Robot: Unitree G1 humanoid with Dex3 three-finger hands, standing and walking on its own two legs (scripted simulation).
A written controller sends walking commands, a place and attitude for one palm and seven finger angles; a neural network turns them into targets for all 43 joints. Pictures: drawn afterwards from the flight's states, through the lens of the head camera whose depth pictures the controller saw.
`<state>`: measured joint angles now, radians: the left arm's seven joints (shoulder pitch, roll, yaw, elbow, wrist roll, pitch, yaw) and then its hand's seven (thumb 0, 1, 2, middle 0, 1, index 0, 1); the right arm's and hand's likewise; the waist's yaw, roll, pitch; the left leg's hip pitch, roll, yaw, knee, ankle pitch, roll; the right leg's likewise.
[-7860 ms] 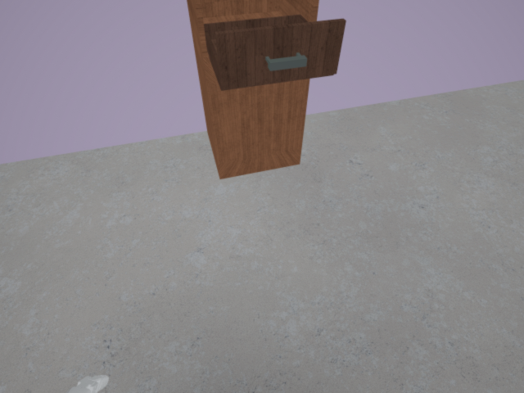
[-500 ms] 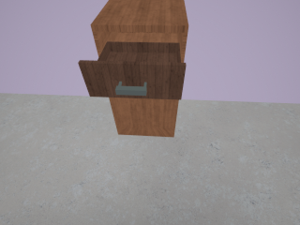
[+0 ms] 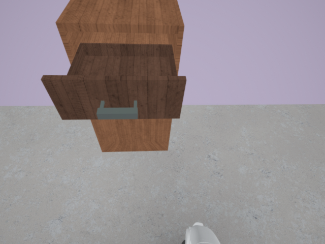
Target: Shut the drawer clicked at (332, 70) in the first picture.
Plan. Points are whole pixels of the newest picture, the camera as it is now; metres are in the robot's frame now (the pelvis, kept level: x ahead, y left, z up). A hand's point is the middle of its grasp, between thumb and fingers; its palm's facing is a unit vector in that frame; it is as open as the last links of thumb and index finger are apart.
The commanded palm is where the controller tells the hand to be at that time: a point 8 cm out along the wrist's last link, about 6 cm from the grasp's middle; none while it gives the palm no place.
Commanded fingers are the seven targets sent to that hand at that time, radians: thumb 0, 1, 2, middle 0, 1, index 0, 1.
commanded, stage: take the last steps up to it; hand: left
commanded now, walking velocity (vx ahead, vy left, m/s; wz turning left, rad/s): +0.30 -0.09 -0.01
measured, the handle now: (118, 108) +0.50 +0.15 +0.01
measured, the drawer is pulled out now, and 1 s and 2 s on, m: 0.28 0.28 0.28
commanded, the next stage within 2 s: come to a stop and stand still in 0.36 s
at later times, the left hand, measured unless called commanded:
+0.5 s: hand (121, 239) +0.17 +0.11 -0.18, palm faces +0.10 -0.98 -0.17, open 7.3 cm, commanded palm none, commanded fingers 0.00 0.90 0.90 -0.20 -0.30 -0.20 -0.30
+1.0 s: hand (128, 238) +0.17 +0.10 -0.17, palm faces +0.07 -0.95 -0.31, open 7.4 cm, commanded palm none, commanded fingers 0.00 0.90 0.90 -0.20 -0.30 -0.20 -0.30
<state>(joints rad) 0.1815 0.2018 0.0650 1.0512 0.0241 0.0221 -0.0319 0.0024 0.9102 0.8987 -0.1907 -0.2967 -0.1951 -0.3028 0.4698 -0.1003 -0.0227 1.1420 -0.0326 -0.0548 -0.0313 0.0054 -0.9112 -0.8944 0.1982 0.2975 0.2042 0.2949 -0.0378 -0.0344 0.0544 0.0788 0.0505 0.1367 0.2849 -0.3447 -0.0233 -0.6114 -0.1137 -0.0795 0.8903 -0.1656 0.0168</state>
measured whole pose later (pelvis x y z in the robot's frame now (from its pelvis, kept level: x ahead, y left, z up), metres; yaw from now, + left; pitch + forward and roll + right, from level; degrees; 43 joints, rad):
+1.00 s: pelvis +0.15 -0.11 -0.01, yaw +0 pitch -2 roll +2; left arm 0.26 0.19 0.06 1.04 0.03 0.01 0.04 0.00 0.91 0.90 -0.19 -0.30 -0.20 -0.30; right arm 0.16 -0.19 -0.07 1.05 -0.02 0.06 -0.02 0.00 -0.92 -0.89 0.20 0.30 0.20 0.29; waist 0.01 0.03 0.05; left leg -0.38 0.09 0.08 0.60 -0.27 -0.04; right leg -0.25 -0.05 -0.04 0.64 -0.36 0.00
